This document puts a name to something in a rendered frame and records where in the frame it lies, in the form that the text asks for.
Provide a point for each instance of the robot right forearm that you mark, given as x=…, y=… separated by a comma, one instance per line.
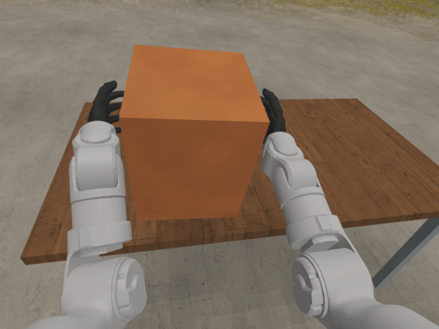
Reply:
x=310, y=225

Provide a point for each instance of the robot right upper arm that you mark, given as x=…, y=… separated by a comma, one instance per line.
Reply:
x=334, y=286

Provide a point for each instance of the table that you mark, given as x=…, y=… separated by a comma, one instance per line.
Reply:
x=369, y=173

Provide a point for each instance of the robot left forearm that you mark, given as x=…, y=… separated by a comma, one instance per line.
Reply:
x=99, y=222

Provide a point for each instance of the robot left upper arm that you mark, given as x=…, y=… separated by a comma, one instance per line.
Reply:
x=102, y=294

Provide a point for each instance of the carton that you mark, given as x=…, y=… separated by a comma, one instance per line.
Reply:
x=192, y=124

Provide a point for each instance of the robot right hand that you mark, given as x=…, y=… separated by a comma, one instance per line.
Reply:
x=274, y=113

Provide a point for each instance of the robot left hand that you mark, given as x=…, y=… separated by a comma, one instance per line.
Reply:
x=101, y=108

